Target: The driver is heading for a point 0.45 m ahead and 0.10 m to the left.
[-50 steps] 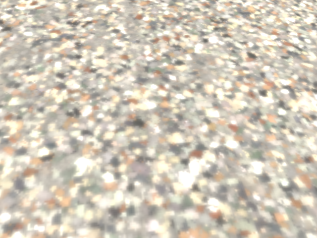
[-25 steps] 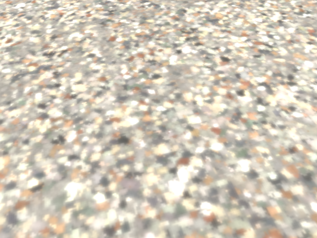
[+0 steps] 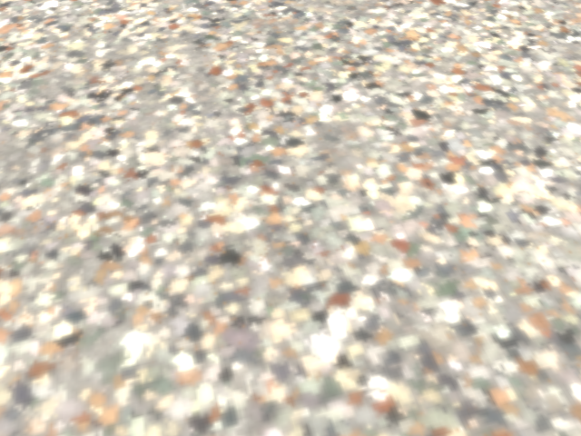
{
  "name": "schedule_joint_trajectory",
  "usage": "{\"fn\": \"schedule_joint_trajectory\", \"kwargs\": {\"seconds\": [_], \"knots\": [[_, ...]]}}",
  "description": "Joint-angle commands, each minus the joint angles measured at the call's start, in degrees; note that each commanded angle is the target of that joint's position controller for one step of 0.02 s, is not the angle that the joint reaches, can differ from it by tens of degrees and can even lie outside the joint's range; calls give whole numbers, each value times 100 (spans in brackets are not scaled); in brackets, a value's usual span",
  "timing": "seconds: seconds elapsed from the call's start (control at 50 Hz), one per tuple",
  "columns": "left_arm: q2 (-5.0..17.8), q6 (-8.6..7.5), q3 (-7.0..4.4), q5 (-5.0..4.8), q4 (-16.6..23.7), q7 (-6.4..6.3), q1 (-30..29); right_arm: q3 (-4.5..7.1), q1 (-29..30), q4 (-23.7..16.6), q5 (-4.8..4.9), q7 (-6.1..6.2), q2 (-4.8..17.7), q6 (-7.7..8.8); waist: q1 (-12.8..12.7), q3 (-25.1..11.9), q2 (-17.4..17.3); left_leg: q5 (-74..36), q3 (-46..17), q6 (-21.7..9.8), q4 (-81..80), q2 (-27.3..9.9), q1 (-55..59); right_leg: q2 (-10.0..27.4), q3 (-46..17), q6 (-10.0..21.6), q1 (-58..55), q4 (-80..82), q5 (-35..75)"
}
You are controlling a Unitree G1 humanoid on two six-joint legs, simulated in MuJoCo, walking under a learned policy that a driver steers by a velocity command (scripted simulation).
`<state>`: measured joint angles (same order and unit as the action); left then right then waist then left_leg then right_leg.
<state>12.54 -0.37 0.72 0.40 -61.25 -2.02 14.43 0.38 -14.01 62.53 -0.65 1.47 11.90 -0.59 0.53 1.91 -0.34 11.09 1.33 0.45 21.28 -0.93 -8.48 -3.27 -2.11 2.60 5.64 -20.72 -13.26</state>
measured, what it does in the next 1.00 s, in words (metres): walks ahead: right foot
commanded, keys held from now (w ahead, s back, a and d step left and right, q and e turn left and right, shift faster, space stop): no key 0.22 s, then w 0.66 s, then no key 0.12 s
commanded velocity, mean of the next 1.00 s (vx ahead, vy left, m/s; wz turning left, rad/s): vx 0.26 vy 0.00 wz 0.00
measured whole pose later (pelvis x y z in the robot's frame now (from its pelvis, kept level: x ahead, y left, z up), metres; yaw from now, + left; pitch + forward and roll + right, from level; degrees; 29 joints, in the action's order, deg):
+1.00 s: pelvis +0.29 +0.04 -0.03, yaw +1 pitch +0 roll +0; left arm 10.5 -4.9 -1.7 1.9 -53.5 0.3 1.0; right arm 0.2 -28.0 65.2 0.2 1.5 8.4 5.0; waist 2.0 4.9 -0.3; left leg 28.9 1.6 -3.6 47.7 2.4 -0.7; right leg -3.3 8.0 8.0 26.1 -33.3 -7.9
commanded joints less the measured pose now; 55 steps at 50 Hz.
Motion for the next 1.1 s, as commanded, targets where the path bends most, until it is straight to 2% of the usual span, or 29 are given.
{"fn": "schedule_joint_trajectory", "kwargs": {"seconds": [0.02,0.22,0.28,0.32,0.34,0.36,0.38,0.44,0.48,0.5,0.52,0.54,0.56,0.58,0.6,0.64,0.7,0.8,0.84,0.88,0.92,0.94,0.96,0.98,1.0,1.02,1.04,1.06,1.1], "knots": [[535,-43,-73,0,39,-26,195,66,-246,0,2,29,517,31,16,109,47,-642,-467,-173,-212,-468,202,725,-619,111,470,421,875],[360,-41,-37,1,-227,-49,397,14,-351,238,5,61,361,36,-7,169,13,-638,-470,-183,-186,-458,110,715,-569,99,446,364,912],[533,18,-133,16,-266,-45,533,60,-409,233,-29,43,399,1,-43,187,206,1261,-206,-304,205,-81,-129,549,-656,316,625,423,-1469],[644,75,-226,41,-250,-13,747,75,-217,80,-94,-15,346,-19,-184,719,423,2211,-106,-399,720,122,-1028,826,-1234,632,851,697,-3111],[692,75,-268,40,-293,-9,971,45,-86,-28,-128,-49,190,8,-280,894,667,2041,79,-391,1177,230,-1454,1176,-1753,831,735,966,-3537],[751,61,-316,48,-329,-10,1117,17,3,-130,-180,-78,63,59,-323,993,877,1626,264,-397,1605,205,-1769,1578,-2249,1051,572,1198,-3649],[717,29,-338,65,-331,-1,1161,27,145,-245,-194,-98,99,129,-363,1037,874,1403,188,-425,1907,54,-1923,1818,-2521,1199,562,1328,-3380],[774,-102,-408,96,-236,36,945,98,81,-433,-103,-189,236,330,-160,839,741,1482,80,-531,1692,-99,-1780,1809,-2204,1194,424,1163,-2381],[663,-148,-411,2,-93,60,448,121,-744,-185,-17,-191,94,422,335,699,568,713,391,-568,542,189,-58,1308,-1410,879,1347,660,-1833],[532,-189,-385,18,13,70,265,186,-1392,58,-15,-157,188,446,572,555,227,634,184,-555,199,198,1068,967,-994,700,2039,24,-1537],[149,-267,-271,7,200,115,56,318,-2144,179,-96,-94,669,498,881,281,-1004,1893,-1688,-764,-838,-1005,1882,262,-64,401,2835,-1769,-1171],[170,-317,-279,106,412,162,-14,450,-2745,372,-28,-107,1163,443,864,221,-1725,2689,-3576,-1216,-1461,-2033,2077,-114,445,294,3689,-3185,-1756],[466,-319,-348,244,393,204,-102,361,-2215,256,-48,-100,791,403,501,633,-722,2802,-3433,-1275,-1392,-2054,1517,305,125,358,3833,-4018,-1483],[291,-351,-319,212,347,270,-64,309,-1678,37,-61,-127,613,439,261,828,-306,2397,-2955,-1210,-1405,-1839,1088,516,25,368,3798,-4234,-906],[174,-388,-296,155,291,321,26,279,-1343,-93,-64,-135,532,488,90,790,-205,1721,-2435,-1116,-1479,-1592,913,656,23,319,3616,-4209,-454],[225,-356,-332,178,276,382,20,194,-1278,-100,-41,-113,333,587,-26,626,-254,313,-1607,-983,-1492,-1230,931,740,193,180,3433,-4067,-11],[185,-252,-347,164,410,389,-264,124,-1798,115,-14,-88,258,647,-12,447,-406,-1959,-890,-935,-1194,-1030,1222,633,513,51,3615,-3996,195],[-6,-206,-228,85,967,390,-1617,38,-1931,145,-36,-45,237,653,172,717,-513,-3037,-383,-900,-1259,-794,839,392,953,-6,3300,-2392,694],[-7,-207,-195,50,1091,376,-1864,44,-1988,178,-43,-20,326,667,201,732,-600,-3490,-297,-905,-1244,-853,831,254,1105,112,2827,-1737,816],[146,-219,-237,42,1112,322,-1668,66,-1885,185,-45,-6,444,694,15,566,-641,-4650,-213,-871,-893,-983,1018,94,1140,338,2241,-1431,766],[350,-312,-344,52,762,226,-531,93,-1706,175,-44,28,523,688,-459,3,-623,-6013,-125,-743,427,-947,1213,-201,1071,550,1166,-1236,747],[417,-391,-404,76,468,182,340,111,-1546,155,20,32,588,668,-846,-375,-598,-5690,-53,-652,1456,-845,1025,-139,963,644,242,-674,1362],[678,-451,-494,216,253,132,1081,81,-1546,87,90,16,479,671,-1067,-836,-450,-4086,-12,-583,2755,-632,157,533,381,785,-1009,-652,1889],[1224,-472,-603,325,195,158,1423,21,-2099,14,119,22,-48,639,-698,-1566,850,1607,299,-455,4991,272,-1163,2411,-1609,1386,-2308,-1160,4803],[1260,-385,-652,45,218,205,1353,125,-2573,144,256,49,117,543,-572,-2303,785,2214,-428,-407,6237,660,-1836,2855,-3045,2202,-2547,-530,4770],[922,-360,-575,-79,416,202,480,157,-1966,7,96,52,290,501,-336,-1377,228,1614,-549,-403,6125,241,-2099,2619,-2335,2038,-1521,-106,3921],[478,-388,-446,-62,483,200,2,172,-1408,-144,-26,25,263,500,-252,-598,142,1310,-451,-387,5785,93,-2163,2311,-1752,1799,-665,165,3812],[205,-428,-366,-13,413,182,-42,206,-1219,-179,-88,4,236,468,-100,-270,-55,1163,-456,-364,5472,-41,-1973,2070,-1275,1580,-102,350,4031],[-52,-482,-250,6,255,116,107,188,-1306,-147,-161,-62,-7,298,124,-165,27,1030,-440,-301,4770,-141,-1294,1737,-558,1275,646,546,4283]]}}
